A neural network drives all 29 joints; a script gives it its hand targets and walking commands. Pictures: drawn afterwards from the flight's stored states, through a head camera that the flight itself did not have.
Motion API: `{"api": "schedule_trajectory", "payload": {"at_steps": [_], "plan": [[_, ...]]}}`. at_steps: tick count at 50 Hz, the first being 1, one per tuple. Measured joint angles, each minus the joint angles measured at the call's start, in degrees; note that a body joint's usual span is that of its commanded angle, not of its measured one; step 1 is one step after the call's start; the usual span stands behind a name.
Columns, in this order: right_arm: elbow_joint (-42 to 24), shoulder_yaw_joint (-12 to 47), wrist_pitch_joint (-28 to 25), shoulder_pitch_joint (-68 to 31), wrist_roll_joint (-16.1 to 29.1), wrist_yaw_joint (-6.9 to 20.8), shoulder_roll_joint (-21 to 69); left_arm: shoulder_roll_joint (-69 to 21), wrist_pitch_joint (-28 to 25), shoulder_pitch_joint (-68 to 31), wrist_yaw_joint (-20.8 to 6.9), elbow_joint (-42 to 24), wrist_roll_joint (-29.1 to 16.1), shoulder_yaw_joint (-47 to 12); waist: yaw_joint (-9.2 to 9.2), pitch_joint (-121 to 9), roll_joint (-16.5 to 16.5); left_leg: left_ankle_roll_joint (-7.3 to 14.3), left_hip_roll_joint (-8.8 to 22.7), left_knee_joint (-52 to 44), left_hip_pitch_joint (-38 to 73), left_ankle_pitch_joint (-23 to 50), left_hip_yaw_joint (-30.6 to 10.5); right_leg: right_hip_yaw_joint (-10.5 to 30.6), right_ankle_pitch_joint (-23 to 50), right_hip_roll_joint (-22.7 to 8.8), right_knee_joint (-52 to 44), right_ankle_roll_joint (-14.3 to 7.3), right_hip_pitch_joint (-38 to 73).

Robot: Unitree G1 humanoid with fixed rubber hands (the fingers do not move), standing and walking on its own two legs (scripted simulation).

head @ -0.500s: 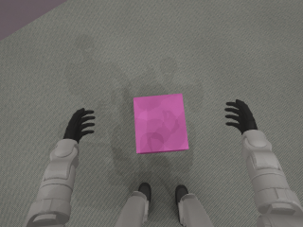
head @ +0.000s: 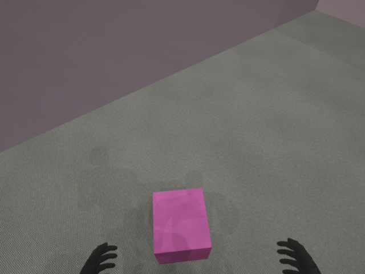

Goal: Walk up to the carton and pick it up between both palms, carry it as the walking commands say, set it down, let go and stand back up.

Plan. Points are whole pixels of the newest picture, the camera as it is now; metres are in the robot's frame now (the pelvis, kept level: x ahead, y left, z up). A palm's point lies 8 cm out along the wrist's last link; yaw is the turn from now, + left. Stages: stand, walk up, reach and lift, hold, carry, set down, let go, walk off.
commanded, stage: let go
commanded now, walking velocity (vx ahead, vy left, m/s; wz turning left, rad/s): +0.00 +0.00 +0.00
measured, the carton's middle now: (180, 226) +0.44 +0.03 -0.65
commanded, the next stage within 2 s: stand in 0.44 s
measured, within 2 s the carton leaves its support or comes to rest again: neither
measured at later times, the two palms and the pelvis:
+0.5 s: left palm out of the picture +0.15 +0.30 -0.08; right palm out of the picture +0.13 -0.19 -0.09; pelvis -0.01 +0.05 -0.01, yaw -2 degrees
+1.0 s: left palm out of the picture +0.13 +0.31 -0.10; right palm out of the picture +0.11 -0.24 -0.10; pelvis +0.01 +0.04 +0.00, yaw -2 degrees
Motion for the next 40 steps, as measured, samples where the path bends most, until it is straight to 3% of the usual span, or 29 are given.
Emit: {"api": "schedule_trajectory", "payload": {"at_steps": [13,21,28,40], "plan": [[-2.2,0.3,6.3,-2.1,-0.7,2.0,2.4,2.4,7.9,-3.3,-1.5,-1.9,0.0,0.4,1.32,8.4,-0.8,1.8,-0.6,3.2,9.6,-1.4,1.8,0.2,0.1,-1.2,0.8,1.7,10.3],[-0.2,-0.4,6.5,-2.0,-1.1,2.4,1.7,2.2,11.6,-2.6,1.6,-2.8,0.7,-0.4,1.68,7.4,1.9,3.8,-1.4,5.3,9.1,-3.4,4.1,2.0,-0.9,-2.2,2.1,4.1,9.9],[11.3,1.1,1.3,-0.8,-2.5,-0.3,-0.3,6.4,3.1,-0.8,3.8,7.9,0.5,0.6,1.35,-1.7,0.3,4.2,-2.2,6.0,4.6,-4.7,3.9,1.8,-2.9,-3.0,3.4,4.2,5.1],[18.8,-0.7,-1.6,-1.3,-2.2,-2.3,-4.6,7.5,-0.9,1.3,4.8,16.3,0.6,1.2,0.54,-5.3,-0.6,4.2,-2.5,2.8,5.3,-4.4,3.9,2.0,-3.2,-3.4,1.4,4.0,5.3]]}}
